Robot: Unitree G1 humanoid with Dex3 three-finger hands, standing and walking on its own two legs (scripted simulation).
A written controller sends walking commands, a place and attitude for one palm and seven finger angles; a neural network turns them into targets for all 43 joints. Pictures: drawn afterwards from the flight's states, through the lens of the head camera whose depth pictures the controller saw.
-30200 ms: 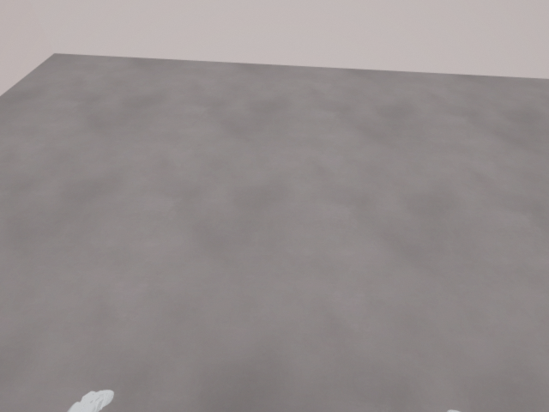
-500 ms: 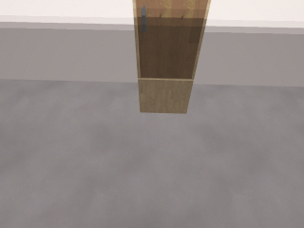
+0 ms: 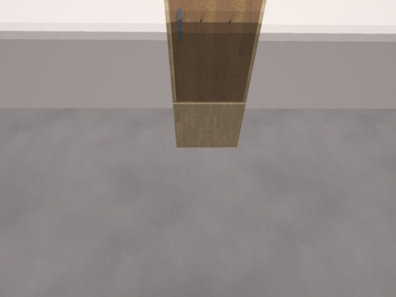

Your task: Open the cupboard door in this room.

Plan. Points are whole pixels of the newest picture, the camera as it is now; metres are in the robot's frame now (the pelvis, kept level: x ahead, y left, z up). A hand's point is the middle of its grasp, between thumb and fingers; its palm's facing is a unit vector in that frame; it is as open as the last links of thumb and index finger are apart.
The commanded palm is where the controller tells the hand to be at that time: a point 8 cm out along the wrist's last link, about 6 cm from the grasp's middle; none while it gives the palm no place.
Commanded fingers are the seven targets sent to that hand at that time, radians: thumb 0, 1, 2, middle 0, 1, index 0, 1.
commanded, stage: walk to a spot facing it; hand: left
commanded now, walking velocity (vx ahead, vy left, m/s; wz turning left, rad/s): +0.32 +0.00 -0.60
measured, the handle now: (180, 24) +1.11 +0.15 +0.07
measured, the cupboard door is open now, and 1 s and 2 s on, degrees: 0 0 0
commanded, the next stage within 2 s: turn to face it in 0.54 s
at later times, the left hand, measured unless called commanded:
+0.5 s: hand out of the picture +0.13 +0.11 -0.16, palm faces -0.13 -0.97 -0.20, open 7.4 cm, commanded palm none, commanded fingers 0.00 0.90 0.90 -0.20 -0.30 -0.20 -0.30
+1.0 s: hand (160, 197) +0.42 +0.14 -0.18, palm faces -0.13 -0.98 -0.18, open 7.4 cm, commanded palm none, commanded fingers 0.00 0.90 0.90 -0.20 -0.30 -0.20 -0.30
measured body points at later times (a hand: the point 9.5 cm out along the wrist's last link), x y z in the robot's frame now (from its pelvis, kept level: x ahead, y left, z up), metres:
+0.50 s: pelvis +0.13 -0.06 +0.00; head +0.16 -0.09 +0.45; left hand +0.14 +0.16 -0.14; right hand +0.20 -0.33 -0.14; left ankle +0.20 +0.08 -0.65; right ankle +0.07 -0.12 -0.74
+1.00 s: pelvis +0.32 -0.02 +0.00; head +0.36 +0.00 +0.45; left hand +0.43 +0.20 -0.16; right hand +0.30 -0.28 -0.14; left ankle +0.37 +0.01 -0.74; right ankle +0.28 -0.19 -0.66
